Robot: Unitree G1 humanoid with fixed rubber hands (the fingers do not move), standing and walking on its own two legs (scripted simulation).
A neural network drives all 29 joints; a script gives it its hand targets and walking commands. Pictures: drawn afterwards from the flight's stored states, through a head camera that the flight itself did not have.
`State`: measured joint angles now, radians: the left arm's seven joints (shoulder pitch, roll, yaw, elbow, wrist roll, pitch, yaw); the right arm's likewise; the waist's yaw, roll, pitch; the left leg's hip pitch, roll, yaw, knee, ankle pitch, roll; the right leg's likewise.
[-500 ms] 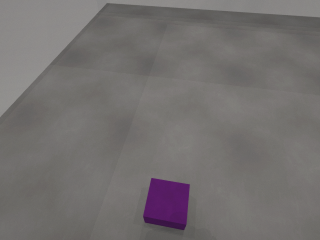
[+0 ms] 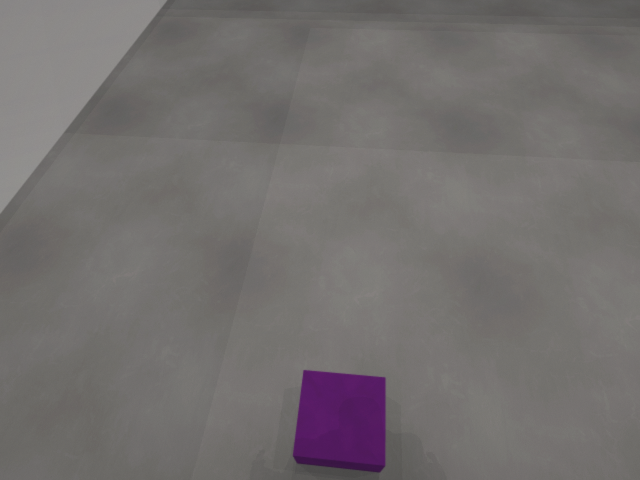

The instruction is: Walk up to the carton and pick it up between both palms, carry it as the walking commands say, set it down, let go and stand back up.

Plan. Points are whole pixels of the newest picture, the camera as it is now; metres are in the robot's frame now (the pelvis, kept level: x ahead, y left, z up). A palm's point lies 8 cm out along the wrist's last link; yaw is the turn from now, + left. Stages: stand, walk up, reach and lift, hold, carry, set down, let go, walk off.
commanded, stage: walk up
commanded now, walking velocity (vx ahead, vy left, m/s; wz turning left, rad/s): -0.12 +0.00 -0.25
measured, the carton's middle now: (341, 420) +0.34 -0.01 -0.68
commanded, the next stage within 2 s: stand in 0.94 s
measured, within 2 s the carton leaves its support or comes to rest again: neither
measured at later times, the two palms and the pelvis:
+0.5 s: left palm out of the picture +0.07 +0.21 -0.10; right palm out of the picture -0.02 -0.26 -0.13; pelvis -0.04 -0.02 +0.01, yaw -8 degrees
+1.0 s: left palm out of the picture +0.02 +0.22 -0.12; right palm out of the picture -0.05 -0.25 -0.12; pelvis -0.07 -0.01 +0.01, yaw -8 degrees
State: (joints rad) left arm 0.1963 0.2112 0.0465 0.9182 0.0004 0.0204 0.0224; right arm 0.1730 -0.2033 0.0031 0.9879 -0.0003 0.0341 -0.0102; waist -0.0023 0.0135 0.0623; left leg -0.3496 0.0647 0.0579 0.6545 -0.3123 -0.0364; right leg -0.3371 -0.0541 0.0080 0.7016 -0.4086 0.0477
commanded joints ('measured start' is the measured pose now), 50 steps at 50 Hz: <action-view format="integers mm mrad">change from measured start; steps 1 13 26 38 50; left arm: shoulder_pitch -13 84 22 23 7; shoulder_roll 98 89 98 76 74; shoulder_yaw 24 30 27 18 14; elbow -87 -30 6 47 44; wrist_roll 14 13 3 25 29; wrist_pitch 28 -20 -35 -25 -29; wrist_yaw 0 -8 0 -5 -7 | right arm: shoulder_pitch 76 26 110 74 137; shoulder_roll -216 -167 -84 -94 -80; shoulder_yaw -68 -63 -30 -39 -34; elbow -69 -39 2 6 36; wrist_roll -11 -10 -11 -15 -22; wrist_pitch -25 2 -38 -35 -38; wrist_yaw -36 -21 -14 -14 -12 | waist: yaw -38 36 -13 12 1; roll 170 130 -72 13 -24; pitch -109 -230 -219 -49 -46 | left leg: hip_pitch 224 123 242 97 134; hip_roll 396 172 29 53 39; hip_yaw -206 -9 -50 -100 -79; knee -238 -43 -289 -338 -306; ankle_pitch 879 420 250 -30 -23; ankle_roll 238 88 32 50 47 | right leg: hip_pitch -242 231 193 91 50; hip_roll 33 -3 -92 -33 -43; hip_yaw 44 -28 81 70 95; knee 515 -347 -274 -352 -388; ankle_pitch -234 308 540 150 85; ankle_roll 10 -25 -101 -76 -68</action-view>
